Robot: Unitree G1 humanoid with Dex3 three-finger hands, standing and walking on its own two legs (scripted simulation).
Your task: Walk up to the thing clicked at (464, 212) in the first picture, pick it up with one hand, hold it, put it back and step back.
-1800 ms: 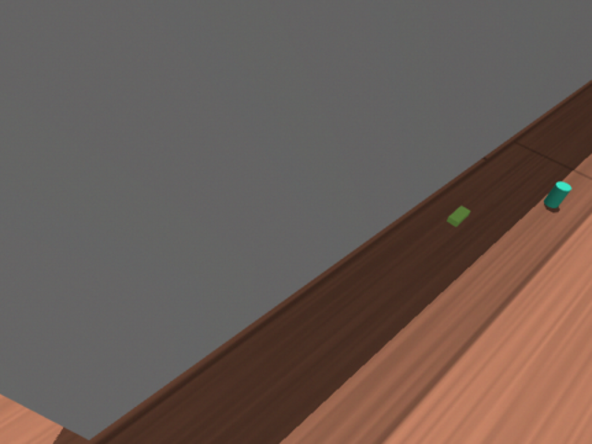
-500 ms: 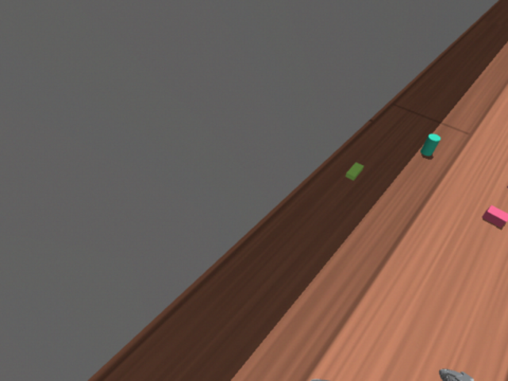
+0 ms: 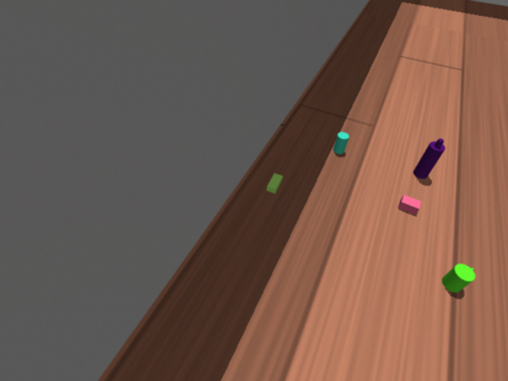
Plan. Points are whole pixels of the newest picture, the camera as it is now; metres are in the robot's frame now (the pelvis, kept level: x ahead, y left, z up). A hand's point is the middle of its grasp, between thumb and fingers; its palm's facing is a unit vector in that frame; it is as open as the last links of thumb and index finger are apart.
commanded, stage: walk up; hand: left
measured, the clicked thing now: (274, 183) +1.18 -0.13 -0.74
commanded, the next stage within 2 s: none
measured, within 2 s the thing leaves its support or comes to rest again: neither
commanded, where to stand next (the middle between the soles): +0.74 -0.22 m, yaw -18 degrees
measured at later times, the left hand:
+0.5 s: hand (187, 249) +0.40 +0.15 -0.10, palm faces -0.23 -0.90 -0.38, open 7.4 cm
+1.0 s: hand (212, 199) +0.56 +0.11 -0.13, palm faces -0.39 -0.86 -0.33, open 7.4 cm
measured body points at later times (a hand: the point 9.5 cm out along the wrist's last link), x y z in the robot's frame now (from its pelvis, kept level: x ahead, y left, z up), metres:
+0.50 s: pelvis +0.21 -0.08 +0.00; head +0.22 -0.10 +0.45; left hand +0.41 +0.20 -0.08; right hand +0.16 -0.42 -0.12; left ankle +0.17 +0.09 -0.65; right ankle +0.24 -0.20 -0.72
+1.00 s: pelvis +0.41 -0.12 +0.01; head +0.44 -0.11 +0.46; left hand +0.58 +0.16 -0.11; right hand +0.33 -0.45 -0.08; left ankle +0.45 +0.00 -0.72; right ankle +0.44 -0.28 -0.69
